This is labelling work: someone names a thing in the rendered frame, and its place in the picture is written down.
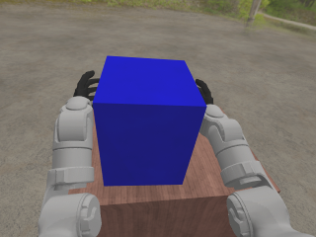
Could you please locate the robot left forearm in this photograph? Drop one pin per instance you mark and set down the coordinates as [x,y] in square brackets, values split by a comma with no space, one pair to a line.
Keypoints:
[72,146]

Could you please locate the carton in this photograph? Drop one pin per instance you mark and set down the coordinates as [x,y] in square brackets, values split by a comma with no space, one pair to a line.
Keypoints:
[148,113]

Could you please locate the robot left hand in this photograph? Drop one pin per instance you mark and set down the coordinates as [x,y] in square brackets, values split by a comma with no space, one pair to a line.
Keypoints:
[82,89]

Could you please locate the robot right hand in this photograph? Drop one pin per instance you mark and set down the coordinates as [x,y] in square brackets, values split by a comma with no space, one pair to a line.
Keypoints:
[205,92]

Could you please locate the robot right forearm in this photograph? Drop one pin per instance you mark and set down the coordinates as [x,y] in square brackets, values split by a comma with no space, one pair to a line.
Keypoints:
[239,169]

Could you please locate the left robot upper arm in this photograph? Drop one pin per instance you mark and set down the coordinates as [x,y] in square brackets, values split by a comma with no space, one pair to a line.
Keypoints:
[74,215]

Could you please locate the right robot upper arm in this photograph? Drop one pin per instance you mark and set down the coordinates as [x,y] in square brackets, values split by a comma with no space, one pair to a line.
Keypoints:
[259,212]

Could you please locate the pedestal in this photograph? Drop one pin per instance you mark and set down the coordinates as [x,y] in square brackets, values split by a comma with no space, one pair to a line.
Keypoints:
[196,208]

